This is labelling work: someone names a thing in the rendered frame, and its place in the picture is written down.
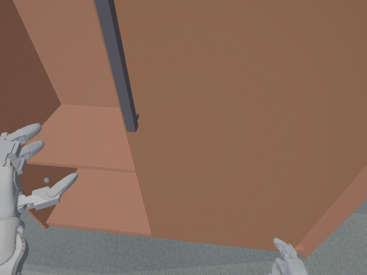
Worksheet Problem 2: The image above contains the handle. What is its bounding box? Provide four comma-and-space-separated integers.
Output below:
94, 0, 139, 132

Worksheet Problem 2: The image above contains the robot left forearm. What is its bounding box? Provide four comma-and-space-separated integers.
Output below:
0, 217, 29, 275

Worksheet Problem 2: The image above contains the right robot hand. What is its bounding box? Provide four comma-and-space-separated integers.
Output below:
268, 238, 309, 275

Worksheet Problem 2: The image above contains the left robot hand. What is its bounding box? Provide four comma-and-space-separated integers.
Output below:
0, 123, 79, 219

